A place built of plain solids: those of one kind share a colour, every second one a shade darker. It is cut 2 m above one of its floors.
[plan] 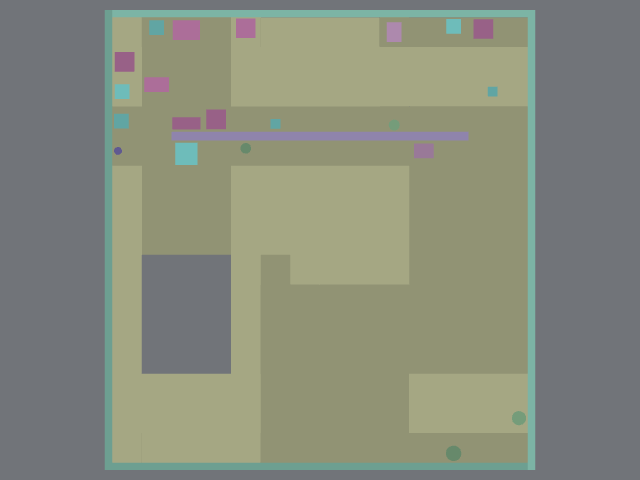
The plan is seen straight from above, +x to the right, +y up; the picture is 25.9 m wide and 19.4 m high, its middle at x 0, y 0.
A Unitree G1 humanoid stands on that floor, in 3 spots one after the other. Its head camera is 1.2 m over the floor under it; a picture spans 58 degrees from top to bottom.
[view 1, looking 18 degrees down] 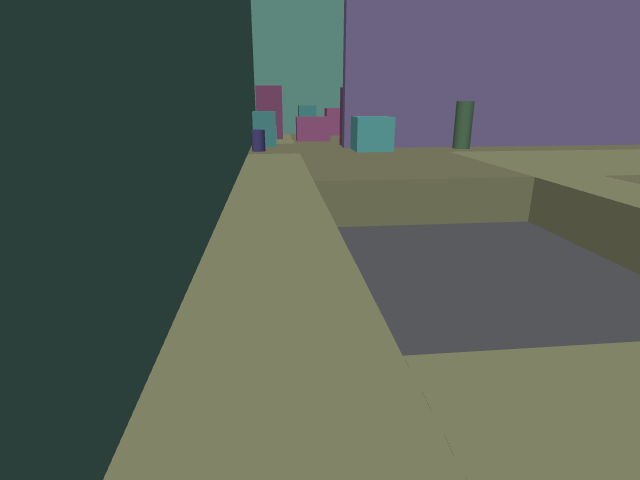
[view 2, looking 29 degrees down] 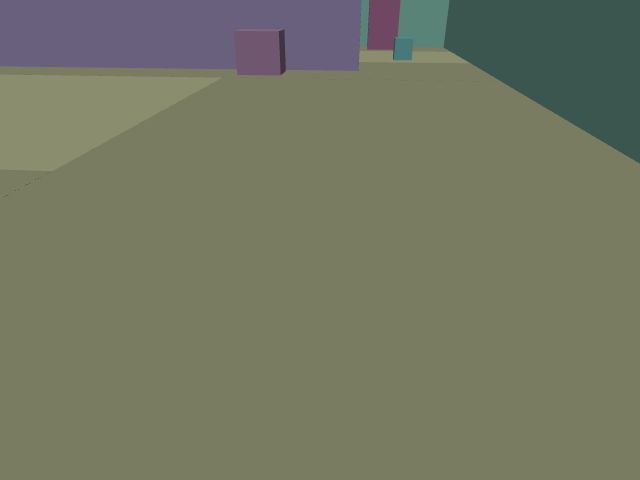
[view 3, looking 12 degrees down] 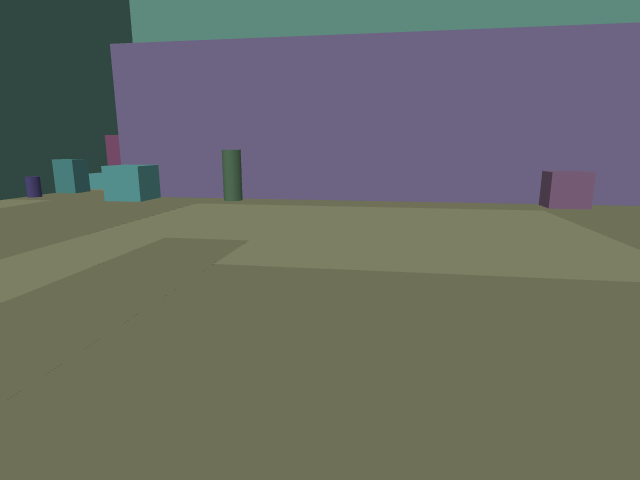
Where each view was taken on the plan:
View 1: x -7.80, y -7.20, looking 84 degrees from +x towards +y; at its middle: floor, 3.88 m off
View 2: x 6.03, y -4.90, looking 95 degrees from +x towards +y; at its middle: floor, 2.48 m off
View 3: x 0.60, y -6.00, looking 99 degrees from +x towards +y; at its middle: floor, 5.77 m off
